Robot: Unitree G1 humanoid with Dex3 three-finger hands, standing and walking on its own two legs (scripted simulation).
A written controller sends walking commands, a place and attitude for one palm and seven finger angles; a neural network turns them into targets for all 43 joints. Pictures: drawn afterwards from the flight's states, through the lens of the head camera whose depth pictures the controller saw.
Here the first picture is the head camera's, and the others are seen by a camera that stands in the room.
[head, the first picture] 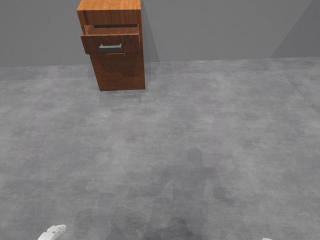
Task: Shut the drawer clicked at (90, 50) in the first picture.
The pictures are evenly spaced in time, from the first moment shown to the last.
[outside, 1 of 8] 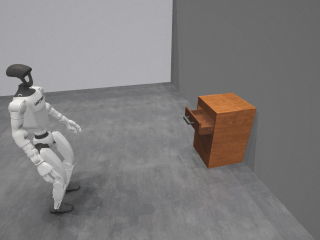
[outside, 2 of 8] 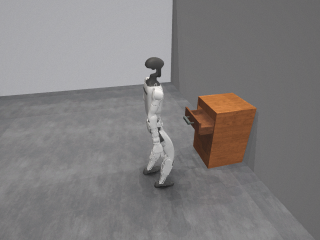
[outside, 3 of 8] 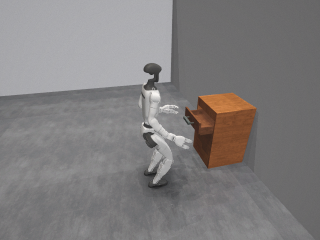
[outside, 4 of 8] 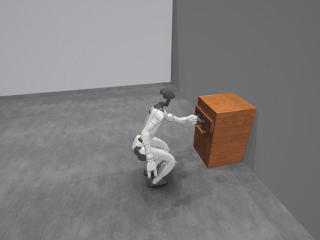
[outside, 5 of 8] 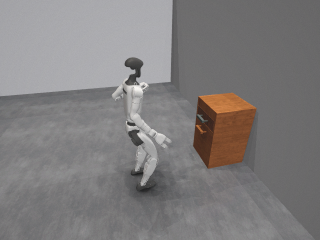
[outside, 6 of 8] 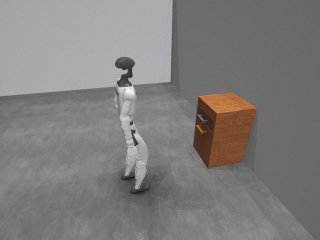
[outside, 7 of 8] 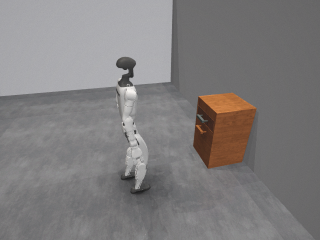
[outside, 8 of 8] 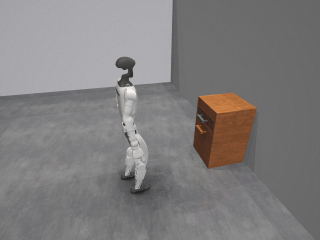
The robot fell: no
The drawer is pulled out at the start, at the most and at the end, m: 0.16 0.16 0.00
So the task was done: yes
